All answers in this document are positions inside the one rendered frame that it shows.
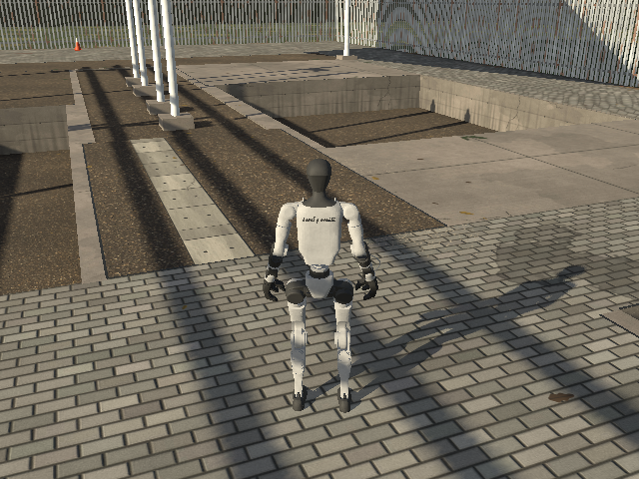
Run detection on left robot upper arm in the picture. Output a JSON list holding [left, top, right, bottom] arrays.
[[273, 202, 299, 257]]

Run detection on right robot hand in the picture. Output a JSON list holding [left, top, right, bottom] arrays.
[[355, 277, 378, 300]]

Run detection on right robot upper arm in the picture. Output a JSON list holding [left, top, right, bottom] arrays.
[[340, 202, 366, 256]]

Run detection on robot left shin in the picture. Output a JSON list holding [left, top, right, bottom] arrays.
[[291, 330, 306, 397]]

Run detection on right robot forearm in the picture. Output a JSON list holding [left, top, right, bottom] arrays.
[[356, 241, 375, 281]]

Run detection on left robot forearm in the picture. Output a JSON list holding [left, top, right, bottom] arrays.
[[265, 241, 284, 282]]

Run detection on left robot hand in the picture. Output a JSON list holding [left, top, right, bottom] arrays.
[[263, 279, 286, 301]]

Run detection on robot right thigh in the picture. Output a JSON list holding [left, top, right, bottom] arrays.
[[333, 278, 353, 349]]

